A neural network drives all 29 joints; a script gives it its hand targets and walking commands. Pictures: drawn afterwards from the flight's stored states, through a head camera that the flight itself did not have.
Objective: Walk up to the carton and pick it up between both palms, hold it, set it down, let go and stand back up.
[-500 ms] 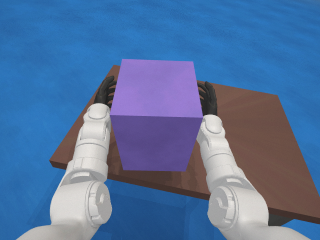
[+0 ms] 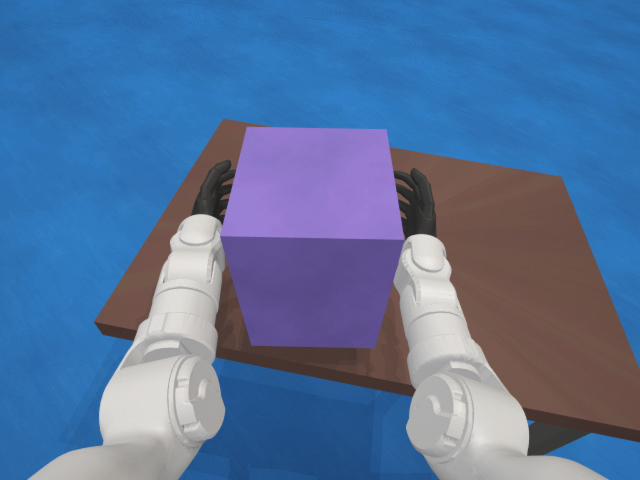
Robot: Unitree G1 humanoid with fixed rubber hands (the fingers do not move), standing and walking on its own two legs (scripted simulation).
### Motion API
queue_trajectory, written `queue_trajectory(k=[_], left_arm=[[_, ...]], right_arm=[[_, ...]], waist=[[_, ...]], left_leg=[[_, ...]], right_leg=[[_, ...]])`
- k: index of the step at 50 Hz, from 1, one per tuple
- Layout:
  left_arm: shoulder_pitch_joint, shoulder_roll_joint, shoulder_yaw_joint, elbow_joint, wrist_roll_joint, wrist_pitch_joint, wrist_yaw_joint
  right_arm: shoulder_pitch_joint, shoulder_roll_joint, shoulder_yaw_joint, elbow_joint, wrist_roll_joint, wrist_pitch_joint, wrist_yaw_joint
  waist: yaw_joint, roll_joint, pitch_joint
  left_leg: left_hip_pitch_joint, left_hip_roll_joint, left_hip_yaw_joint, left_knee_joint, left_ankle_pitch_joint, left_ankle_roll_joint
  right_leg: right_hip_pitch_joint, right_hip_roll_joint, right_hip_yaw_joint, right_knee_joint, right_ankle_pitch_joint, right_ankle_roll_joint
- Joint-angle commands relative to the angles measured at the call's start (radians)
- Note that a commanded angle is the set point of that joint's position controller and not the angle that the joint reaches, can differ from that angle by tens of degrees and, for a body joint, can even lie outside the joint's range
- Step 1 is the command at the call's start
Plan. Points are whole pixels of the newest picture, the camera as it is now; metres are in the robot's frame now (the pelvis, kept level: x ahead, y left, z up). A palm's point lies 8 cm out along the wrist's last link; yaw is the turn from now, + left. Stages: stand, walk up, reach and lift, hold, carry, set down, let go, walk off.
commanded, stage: set down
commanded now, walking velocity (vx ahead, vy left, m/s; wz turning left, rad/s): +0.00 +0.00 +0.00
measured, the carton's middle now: (314, 244) +0.41 -0.01 +0.07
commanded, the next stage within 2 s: none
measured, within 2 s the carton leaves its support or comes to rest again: neither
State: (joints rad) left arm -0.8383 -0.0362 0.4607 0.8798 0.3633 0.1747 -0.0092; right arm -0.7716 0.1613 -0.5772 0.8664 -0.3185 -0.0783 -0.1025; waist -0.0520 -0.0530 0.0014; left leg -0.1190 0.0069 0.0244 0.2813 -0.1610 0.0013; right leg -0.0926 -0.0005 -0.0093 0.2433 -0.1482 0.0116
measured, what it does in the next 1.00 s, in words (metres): stands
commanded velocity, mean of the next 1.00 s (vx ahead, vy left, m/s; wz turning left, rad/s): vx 0.00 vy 0.00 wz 0.00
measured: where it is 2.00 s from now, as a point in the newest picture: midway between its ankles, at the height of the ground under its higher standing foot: outside the picture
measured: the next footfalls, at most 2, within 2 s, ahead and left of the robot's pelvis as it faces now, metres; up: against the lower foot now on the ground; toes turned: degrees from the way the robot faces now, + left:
none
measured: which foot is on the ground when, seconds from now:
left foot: down 0.00-1.00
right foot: down 0.00-1.00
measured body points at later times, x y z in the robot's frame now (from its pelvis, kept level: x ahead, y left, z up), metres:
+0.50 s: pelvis +0.00 +0.00 +0.00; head +0.01 +0.02 +0.45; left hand +0.43 +0.13 +0.09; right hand +0.40 -0.15 +0.10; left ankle -0.01 +0.11 -0.75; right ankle -0.01 -0.12 -0.75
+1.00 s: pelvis +0.00 +0.00 +0.00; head +0.03 +0.02 +0.45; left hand +0.43 +0.12 +0.07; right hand +0.40 -0.15 +0.09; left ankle -0.01 +0.11 -0.75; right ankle -0.01 -0.12 -0.75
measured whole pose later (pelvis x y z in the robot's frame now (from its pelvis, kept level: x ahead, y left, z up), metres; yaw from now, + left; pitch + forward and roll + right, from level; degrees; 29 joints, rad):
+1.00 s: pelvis +0.00 +0.00 +0.00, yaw -1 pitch +2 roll +0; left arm -0.81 -0.07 0.54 0.92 0.41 0.05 -0.03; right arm -0.71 0.20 -0.66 0.82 -0.44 -0.15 -0.06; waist -0.04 -0.04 0.01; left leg -0.16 0.01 0.04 0.28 -0.16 0.00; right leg -0.14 0.00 0.00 0.25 -0.14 0.01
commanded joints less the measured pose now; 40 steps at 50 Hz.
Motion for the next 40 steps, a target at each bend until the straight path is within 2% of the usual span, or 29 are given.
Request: queue_trajectory(k=[1, 14, 30, 40], left_arm=[[-0.655, -0.474, -0.238, -0.096, -0.029, -0.079, -0.100], [-0.622, -0.482, -0.235, -0.089, -0.017, -0.112, -0.102], [-0.614, -0.476, -0.189, -0.047, 0.009, -0.160, -0.107], [-0.595, -0.481, -0.180, -0.041, 0.024, -0.191, -0.102]], right_arm=[[-0.622, 0.447, 0.315, -0.048, -0.026, -0.052, 0.149], [-0.573, 0.457, 0.309, -0.046, -0.051, -0.077, 0.151], [-0.545, 0.468, 0.258, -0.042, -0.113, -0.097, 0.160], [-0.514, 0.477, 0.245, -0.034, -0.139, -0.120, 0.165]], waist=[[0.001, 0.074, -0.532], [0.005, 0.075, -0.518], [0.012, 0.066, -0.494], [0.014, 0.073, -0.504]], left_leg=[[0.149, -0.010, 0.088, 0.027, 0.319, -0.055], [0.130, -0.007, 0.092, 0.029, 0.327, -0.053], [0.097, -0.002, 0.099, 0.004, 0.238, -0.042], [0.106, 0.003, 0.101, 0.017, 0.273, -0.046]], right_leg=[[0.204, 0.025, -0.106, 0.068, 0.454, 0.053], [0.201, 0.023, -0.104, 0.069, 0.460, 0.052], [0.178, 0.014, -0.102, 0.056, 0.378, 0.053], [0.155, 0.018, -0.106, 0.058, 0.380, 0.049]])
